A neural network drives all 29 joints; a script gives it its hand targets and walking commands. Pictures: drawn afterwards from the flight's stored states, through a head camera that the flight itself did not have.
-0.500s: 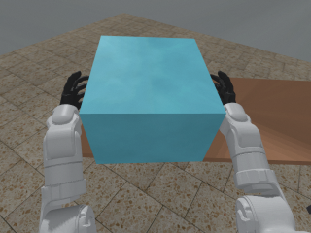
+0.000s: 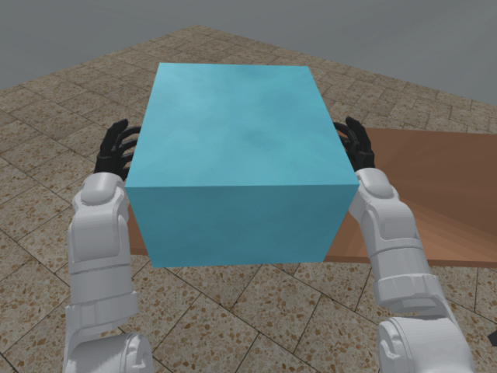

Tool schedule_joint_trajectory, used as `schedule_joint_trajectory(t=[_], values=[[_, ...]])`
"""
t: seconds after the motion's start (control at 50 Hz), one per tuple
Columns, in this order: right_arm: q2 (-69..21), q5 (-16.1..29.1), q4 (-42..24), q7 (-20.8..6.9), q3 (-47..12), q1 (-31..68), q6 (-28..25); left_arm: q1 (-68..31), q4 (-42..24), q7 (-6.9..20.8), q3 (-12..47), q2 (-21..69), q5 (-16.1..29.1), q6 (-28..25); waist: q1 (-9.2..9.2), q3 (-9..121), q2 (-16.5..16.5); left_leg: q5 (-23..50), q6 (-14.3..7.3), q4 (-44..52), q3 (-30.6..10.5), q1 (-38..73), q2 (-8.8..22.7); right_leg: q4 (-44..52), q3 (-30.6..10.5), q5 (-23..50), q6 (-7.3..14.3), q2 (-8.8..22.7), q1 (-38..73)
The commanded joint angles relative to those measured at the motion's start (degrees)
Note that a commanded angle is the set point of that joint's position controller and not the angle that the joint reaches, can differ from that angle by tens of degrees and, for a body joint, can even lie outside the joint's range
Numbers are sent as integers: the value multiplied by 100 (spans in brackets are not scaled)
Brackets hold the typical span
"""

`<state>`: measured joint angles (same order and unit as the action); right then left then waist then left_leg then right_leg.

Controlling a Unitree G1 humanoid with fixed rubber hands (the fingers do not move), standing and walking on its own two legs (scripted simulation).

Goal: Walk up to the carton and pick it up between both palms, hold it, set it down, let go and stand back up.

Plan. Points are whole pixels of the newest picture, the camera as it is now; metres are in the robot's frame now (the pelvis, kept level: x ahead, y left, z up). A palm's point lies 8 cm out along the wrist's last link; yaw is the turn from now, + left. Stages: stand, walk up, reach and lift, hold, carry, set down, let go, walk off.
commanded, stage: hold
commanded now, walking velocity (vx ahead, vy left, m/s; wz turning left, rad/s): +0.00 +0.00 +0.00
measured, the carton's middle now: (237, 157) +0.42 +0.01 +0.15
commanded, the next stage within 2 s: none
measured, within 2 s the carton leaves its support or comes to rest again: neither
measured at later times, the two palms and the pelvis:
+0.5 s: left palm (113, 169) +0.35 +0.19 +0.18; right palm (358, 164) +0.36 -0.18 +0.18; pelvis +0.00 +0.00 +0.00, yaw +0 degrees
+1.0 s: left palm (113, 168) +0.35 +0.19 +0.19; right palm (359, 164) +0.36 -0.18 +0.18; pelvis +0.00 +0.00 +0.00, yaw +0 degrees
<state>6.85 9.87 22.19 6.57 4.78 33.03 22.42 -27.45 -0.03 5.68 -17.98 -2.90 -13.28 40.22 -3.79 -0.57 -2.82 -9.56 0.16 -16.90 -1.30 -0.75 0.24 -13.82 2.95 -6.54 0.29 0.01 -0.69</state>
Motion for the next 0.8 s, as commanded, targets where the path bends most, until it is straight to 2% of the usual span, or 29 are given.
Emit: schedule_joint_trajectory(t=[0.0, 0.02, 0.04, 0.06, 0.08, 0.12, 0.2, 0.28, 0.42, 0.58, 0.78], values=[[-2461, 429, -1371, -924, -1928, 3650, -324, -3471, -601, 735, 2433, 2251, 869, -309, -102, 1728, 385, 981, 190, 222, 293, -161, -289, -6, 161, 478, -53, -295, 618], [-2545, 425, -1525, -956, -1956, 3832, -388, -3542, -473, 720, 2461, 2350, 910, -330, -91, 1861, 381, 918, 190, 228, 279, -138, -298, -6, 123, 445, -32, -278, 585], [-2552, 386, -1356, -977, -1908, 3726, -383, -3606, -647, 681, 2611, 2378, 978, -384, -123, 1860, 477, 1026, 220, 200, 244, -153, -279, -6, 158, 437, -21, -289, 575], [-2606, 417, -1478, -991, -1903, 3842, -442, -3785, -708, 631, 2745, 2414, 1021, -388, -38, 2129, 747, 1019, 285, 171, 220, -44, -269, -34, 154, 395, -17, -212, 538], [-2573, 420, -1471, -1010, -1879, 3880, -450, -3742, -628, 577, 2816, 2486, 1033, -389, -93, 2170, 691, 1093, 296, 149, 201, 66, -241, -45, 181, 418, -26, -251, 433], [-2549, 406, -1309, -1025, -1902, 3860, -432, -3646, -480, 543, 2718, 2506, 984, -377, -60, 2151, 607, 1129, 260, 141, 202, 79, -238, -39, 162, 427, -34, -253, 445], [-2528, 383, -1046, -992, -1911, 3804, -391, -3435, -235, 642, 2387, 2399, 818, -300, 15, 1956, 360, 1018, 158, 219, 258, -165, -253, -24, 92, 507, -72, -218, 726], [-2583, 452, -1127, -919, -1973, 3827, -380, -3411, -257, 729, 2266, 2343, 791, -294, 17, 2021, 247, 1240, 140, 168, 294, -223, -306, -63, 51, 877, -109, -220, 1011], [-2613, 495, -1293, -857, -2009, 3723, -344, -3452, -422, 753, 2331, 2317, 836, -337, -31, 2024, 317, 1404, 193, 121, 284, -208, -340, -99, 54, 1105, -120, -229, 1061], [-2574, 463, -1336, -891, -1971, 3710, -344, -3511, -478, 708, 2477, 2374, 896, -351, -72, 2016, 424, 1323, 238, 133, 249, -112, -306, -72, 95, 882, -93, -238, 841], [-2570, 410, -1198, -939, -1925, 3810, -383, -3535, -319, 698, 2410, 2400, 861, -343, -31, 1992, 379, 1150, 191, 181, 256, -127, -277, -38, 103, 642, -79, -233, 762]])
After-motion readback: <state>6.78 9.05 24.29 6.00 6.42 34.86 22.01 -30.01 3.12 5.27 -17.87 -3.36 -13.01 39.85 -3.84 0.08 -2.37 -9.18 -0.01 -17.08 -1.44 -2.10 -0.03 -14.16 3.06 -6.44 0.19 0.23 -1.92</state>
